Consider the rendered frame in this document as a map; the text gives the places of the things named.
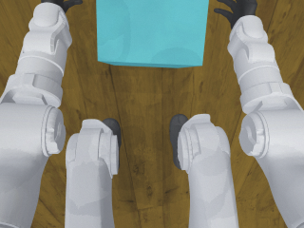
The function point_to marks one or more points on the left robot forearm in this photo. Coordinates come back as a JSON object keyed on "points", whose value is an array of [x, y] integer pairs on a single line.
{"points": [[42, 61]]}

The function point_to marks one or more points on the robot right foot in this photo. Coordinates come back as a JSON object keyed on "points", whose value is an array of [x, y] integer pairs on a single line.
{"points": [[175, 126]]}

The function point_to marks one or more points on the right robot forearm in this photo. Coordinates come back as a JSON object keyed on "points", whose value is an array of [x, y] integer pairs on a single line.
{"points": [[255, 65]]}

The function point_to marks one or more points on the carton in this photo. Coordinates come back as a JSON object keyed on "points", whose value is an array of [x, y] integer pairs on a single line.
{"points": [[151, 33]]}

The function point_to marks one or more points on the robot foot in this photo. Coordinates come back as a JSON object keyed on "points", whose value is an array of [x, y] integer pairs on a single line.
{"points": [[116, 130], [175, 126]]}

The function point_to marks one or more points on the robot right upper arm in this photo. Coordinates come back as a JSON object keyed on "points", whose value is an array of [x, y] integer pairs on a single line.
{"points": [[275, 137]]}

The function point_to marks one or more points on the robot left foot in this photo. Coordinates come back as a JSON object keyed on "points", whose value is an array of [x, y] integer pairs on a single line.
{"points": [[116, 130]]}

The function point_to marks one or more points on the robot right hand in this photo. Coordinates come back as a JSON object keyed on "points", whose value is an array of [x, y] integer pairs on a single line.
{"points": [[240, 8]]}

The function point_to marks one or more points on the robot left hand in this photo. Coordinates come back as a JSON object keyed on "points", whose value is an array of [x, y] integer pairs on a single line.
{"points": [[65, 5]]}

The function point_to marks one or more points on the robot left upper arm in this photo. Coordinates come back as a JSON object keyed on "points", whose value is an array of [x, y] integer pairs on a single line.
{"points": [[29, 135]]}

